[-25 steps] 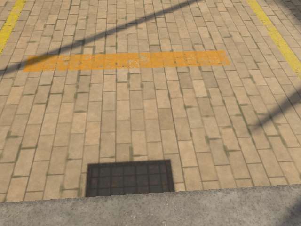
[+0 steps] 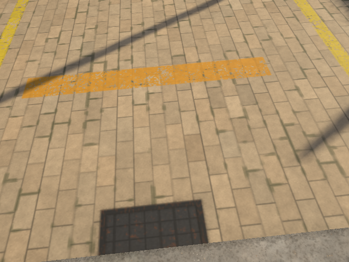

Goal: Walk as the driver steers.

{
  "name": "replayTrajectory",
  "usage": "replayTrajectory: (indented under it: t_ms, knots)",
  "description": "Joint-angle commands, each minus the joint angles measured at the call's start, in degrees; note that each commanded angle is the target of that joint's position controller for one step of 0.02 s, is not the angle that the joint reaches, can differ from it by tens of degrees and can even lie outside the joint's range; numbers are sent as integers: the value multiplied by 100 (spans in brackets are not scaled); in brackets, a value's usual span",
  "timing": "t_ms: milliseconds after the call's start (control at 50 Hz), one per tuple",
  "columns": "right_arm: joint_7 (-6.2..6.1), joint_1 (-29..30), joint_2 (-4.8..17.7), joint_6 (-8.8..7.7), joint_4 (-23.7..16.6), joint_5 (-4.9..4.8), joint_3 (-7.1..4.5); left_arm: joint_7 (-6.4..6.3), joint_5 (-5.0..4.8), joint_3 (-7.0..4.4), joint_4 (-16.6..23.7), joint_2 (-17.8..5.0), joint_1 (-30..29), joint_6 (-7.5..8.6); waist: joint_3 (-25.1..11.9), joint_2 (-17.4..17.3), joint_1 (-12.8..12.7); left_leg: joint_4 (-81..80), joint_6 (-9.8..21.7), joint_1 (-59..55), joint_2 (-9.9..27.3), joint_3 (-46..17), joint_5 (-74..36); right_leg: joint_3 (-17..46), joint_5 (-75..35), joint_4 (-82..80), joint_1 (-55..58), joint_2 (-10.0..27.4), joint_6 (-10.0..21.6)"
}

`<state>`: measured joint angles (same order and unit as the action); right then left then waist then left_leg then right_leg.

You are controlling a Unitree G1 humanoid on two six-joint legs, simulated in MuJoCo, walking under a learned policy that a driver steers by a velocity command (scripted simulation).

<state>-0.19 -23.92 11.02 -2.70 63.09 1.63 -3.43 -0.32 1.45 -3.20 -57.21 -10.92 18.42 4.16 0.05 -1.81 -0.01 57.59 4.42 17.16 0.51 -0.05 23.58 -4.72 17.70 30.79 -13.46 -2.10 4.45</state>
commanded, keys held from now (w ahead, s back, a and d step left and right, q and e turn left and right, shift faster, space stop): w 0.96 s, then w+q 0.04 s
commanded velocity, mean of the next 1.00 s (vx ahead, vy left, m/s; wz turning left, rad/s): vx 0.48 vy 0.00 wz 0.00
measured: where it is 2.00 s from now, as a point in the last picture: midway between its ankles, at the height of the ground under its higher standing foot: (173, 173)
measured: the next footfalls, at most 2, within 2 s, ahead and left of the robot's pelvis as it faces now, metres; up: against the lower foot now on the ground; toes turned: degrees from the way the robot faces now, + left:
left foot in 0.32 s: +0.27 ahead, +0.07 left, +0.00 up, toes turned +4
right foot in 0.82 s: +0.55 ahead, -0.13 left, -0.12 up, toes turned -4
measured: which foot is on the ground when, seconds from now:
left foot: up 0.00-0.30, down 0.32-0.80, up 0.82-1.00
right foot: down 0.00-0.34, up 0.36-0.80, down 0.82-1.00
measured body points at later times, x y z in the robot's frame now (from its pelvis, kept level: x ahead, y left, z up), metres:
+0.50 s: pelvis +0.24 +0.01 +0.00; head +0.25 +0.01 +0.45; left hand +0.30 +0.26 -0.14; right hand +0.23 -0.25 -0.15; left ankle +0.23 +0.07 -0.73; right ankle +0.24 -0.12 -0.66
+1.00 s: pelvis +0.52 -0.05 -0.12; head +0.54 -0.07 +0.33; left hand +0.54 +0.19 -0.26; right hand +0.54 -0.31 -0.27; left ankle +0.50 +0.09 -0.74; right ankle +0.51 -0.13 -0.85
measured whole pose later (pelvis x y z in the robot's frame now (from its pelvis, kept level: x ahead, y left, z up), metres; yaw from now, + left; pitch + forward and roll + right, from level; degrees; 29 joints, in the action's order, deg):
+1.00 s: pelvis +0.52 -0.05 -0.12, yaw +0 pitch -1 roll -1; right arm 0.1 -16.8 13.6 -1.7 58.2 2.5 -3.8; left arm 0.8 1.3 -2.7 -57.9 -10.2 19.2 4.1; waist 2.8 -2.6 1.6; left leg 76.6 2.5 32.8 3.0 -2.3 19.4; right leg -4.9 18.7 31.2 -12.0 -3.0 4.4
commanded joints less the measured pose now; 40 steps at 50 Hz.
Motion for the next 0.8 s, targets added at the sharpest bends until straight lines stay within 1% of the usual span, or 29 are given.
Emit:
replayTrajectory:
  t_ms: [20, 40, 60, 100, 160, 180, 220, 240, 280, 300, 320, 340, 360, 380, 400, 440, 480, 500, 520, 540, 560, 580, 620, 640, 680, 720, 760, 780, 800]
  knots:
    - [109, 631, 214, -150, -607, -2, -33, -24, 5, -57, -20, -553, 795, 43, 697, 307, -109, 794, 107, 2366, 406, -157, -721, 2451, -140, -2107, 1116, 1779, 719]
    - [135, 499, 197, -85, -560, 12, -32, -41, -21, 6, -36, -369, 766, 81, 609, 408, 7, 592, 30, 2165, 431, -85, -887, 1991, -765, -2140, 1075, 1524, 578]
    - [147, 487, 209, -23, -583, 14, -43, -58, -26, 26, -120, -380, 956, 124, 553, 648, 36, 448, -26, 2065, 384, 11, -948, 1786, -1536, -2059, 1073, 1499, 602]
    - [148, 881, 220, 69, -737, -1, -45, -90, -59, 71, -256, -332, 1249, 172, 628, 618, 43, 47, -130, 2215, 314, 158, -1181, 1360, -2648, -1989, 1202, 1387, 595]
    - [183, 2019, 77, 69, -1235, -40, 54, -115, -105, 108, -194, -404, 1026, 190, 858, 595, -37, -1769, -169, 1469, 34, 508, -1954, 731, -3166, -2137, 540, 965, 471]
    - [205, 2127, 24, 91, -1290, -37, 91, -110, -90, 95, -222, -468, 1055, 182, 742, 784, -82, -1896, -178, 996, -150, 714, -2124, 585, -3479, -2121, 393, 910, 426]
    - [179, 2174, 150, 113, -1380, -72, 87, -96, -93, 87, -295, -516, 1193, 174, 653, 822, -100, -2078, -105, 602, -228, 777, -2053, 584, -3784, -2040, 482, 1052, 437]
    - [174, 1667, 292, 95, -1183, -32, 22, -91, -47, 87, -284, -555, 1090, 196, 383, 838, 94, -1391, 98, 210, -201, 712, -2699, 498, -4598, -1693, 569, 1275, 438]
    - [109, 895, 530, 42, -910, 28, -72, -104, -65, 74, -168, -620, 715, 189, 91, 625, 475, -1482, 357, -421, -348, 621, -1961, 269, -5736, -608, 666, 1200, 361]
    - [72, 121, 626, -3, -628, 42, -145, -99, -59, 63, -130, -651, 549, 171, -149, 499, 810, -1741, 479, -1165, -439, 587, -1705, 280, -5863, 362, 494, 1142, 386]
    - [53, -850, 804, -56, -321, 93, -245, -72, -91, 38, -97, -709, 302, 161, -381, 362, 1344, -2452, 630, -2140, -208, 276, -1769, 238, -4967, 1879, -81, 933, 332]
    - [33, -1238, 1436, -81, -253, 129, -400, -46, -89, 69, 23, -344, 466, 163, -677, -823, 1305, -3033, 1082, -2896, 1103, -1241, -1683, -11, -962, 4499, -1117, 102, 169]
    - [109, -662, 1261, -97, -498, 17, -284, -32, -130, 73, 25, -103, 1440, 170, -983, -931, 427, -3492, 1670, -3294, 2110, -3386, -2072, 765, 1378, 5451, -2365, -319, 179]
    - [112, -116, 1128, -87, -606, -159, -295, -30, -63, 10, 109, -448, 945, 137, -291, -585, 457, -4100, 1809, -2545, 2125, -3280, -888, 841, 860, 5297, -2987, 76, 200]
    - [138, 450, 772, -122, -777, -148, -198, -4, -62, -93, 231, -737, 419, 107, 267, -68, 307, -4317, 1632, -1686, 1947, -2841, -629, 990, 368, 4828, -2864, 372, 156]
    - [124, 668, 620, -217, -787, -64, -108, 18, 15, -159, 258, -624, 281, -104, 634, 203, -94, -4446, 1356, -461, 1609, -2027, -1125, 1043, 241, 3966, -2153, 615, -5]
    - [53, 503, 712, -328, -714, -79, -97, 87, 55, -133, 414, -397, -22, -350, 793, 154, -237, -4739, 1194, 32, 1294, -1500, -1240, 856, -63, 3202, -1815, 691, -163]
    - [34, 374, 870, -360, -638, -90, -142, 109, 89, -97, 514, -345, -219, -412, 796, 50, -247, -4765, 1186, 52, 1215, -1221, -1764, 646, -320, 2936, -1800, 694, -223]
    - [31, 217, 974, -400, -589, -29, -181, 142, 135, -103, 462, -346, -242, -435, 698, 63, -210, -4544, 1198, -132, 1199, -1055, -2082, 591, -989, 2905, -1894, 723, -182]
    - [17, 93, 935, -398, -577, -50, -167, 154, 115, -110, 500, -390, -408, -431, 581, 98, -172, -4461, 1095, -270, 1092, -883, -2328, 531, -1350, 2706, -1973, 725, -162]
    - [0, 70, 733, -474, -526, -81, -103, 163, -2, -150, 696, -478, -934, -332, 719, 111, -67, -4453, 883, -501, 802, -673, -1780, 681, -2113, 1954, -2334, 788, -154]
    - [-2, -18, 709, -523, -526, -108, -80, 190, -7, -148, 794, -508, -1242, -269, 698, -51, 61, -4484, 854, -617, 760, -682, -1583, 560, -2549, 1508, -2329, 739, -143]
    - [-29, 245, 716, -527, -607, -154, -58, 291, 67, -130, 804, -505, -1346, -186, 518, 95, 45, -4190, 634, -98, 438, -279, -1221, 361, -3902, 487, -1285, 568, -110]
    - [-21, 219, 726, -498, -603, -132, -47, 347, 37, -106, 772, -404, -1344, -190, 422, 12, 107, -4066, 598, 48, 447, -247, -1018, 258, -4174, 355, -876, 482, -82]
    - [-20, 99, 701, -445, -591, -30, -39, 396, -26, -95, 847, -445, -1538, -227, 573, -148, 290, -3727, 580, 74, 557, -301, -768, 254, -4191, 192, -718, 514, -99]
    - [-51, -240, 649, -386, -523, 60, -14, 336, 7, -68, 1104, -535, -2089, -222, 909, -123, 576, -3224, 598, -455, 631, -439, -720, 289, -3788, -326, -1190, 571, -131]
    - [-221, -505, 679, -267, -464, 138, 1, 263, 11, -65, 1091, -570, -1937, -171, 934, 76, 649, -2383, 557, -860, 625, -481, -821, 384, -3842, -1030, -1062, 640, -171]
    - [-296, -559, 759, -212, -463, 171, -2, 240, 41, -73, 937, -596, -1523, -125, 822, 185, 509, -1756, 591, -1116, 604, -481, -1143, 420, -3785, -1401, -840, 677, -146]
    - [-325, -539, 844, -146, -452, 124, -13, 212, 127, -103, 667, -646, -759, -80, 537, 383, 195, -754, 608, -1156, 491, -330, -1746, 248, -3612, -1696, -135, 565, -73]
